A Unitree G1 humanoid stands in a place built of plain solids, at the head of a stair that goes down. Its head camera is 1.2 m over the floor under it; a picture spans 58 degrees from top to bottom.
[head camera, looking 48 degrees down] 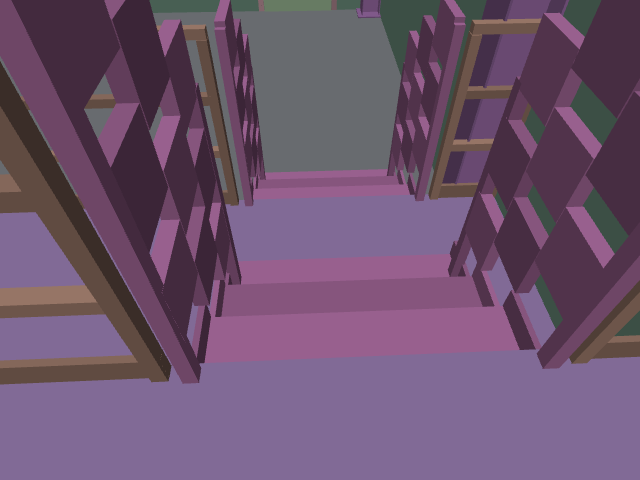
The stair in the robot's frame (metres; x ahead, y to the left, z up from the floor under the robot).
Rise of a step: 0.16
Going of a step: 0.26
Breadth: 1.12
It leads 3 degrees to the left of straight ahead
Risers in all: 4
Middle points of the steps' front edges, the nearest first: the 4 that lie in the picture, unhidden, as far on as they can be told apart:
0.61 -0.15 0.00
0.87 -0.14 -0.16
1.13 -0.13 -0.31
1.39 -0.12 -0.47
